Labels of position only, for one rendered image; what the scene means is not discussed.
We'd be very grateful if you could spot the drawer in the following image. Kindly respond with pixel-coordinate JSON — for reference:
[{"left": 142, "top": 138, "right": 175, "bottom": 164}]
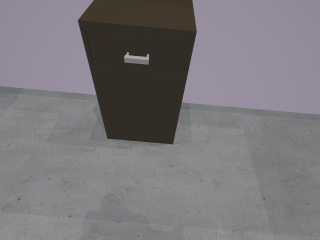
[{"left": 86, "top": 30, "right": 189, "bottom": 74}]

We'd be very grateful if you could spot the cabinet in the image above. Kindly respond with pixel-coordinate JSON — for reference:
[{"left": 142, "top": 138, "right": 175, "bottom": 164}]
[{"left": 78, "top": 0, "right": 197, "bottom": 145}]

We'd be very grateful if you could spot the handle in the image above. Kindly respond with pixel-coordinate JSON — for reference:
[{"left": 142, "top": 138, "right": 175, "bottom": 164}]
[{"left": 124, "top": 52, "right": 150, "bottom": 65}]

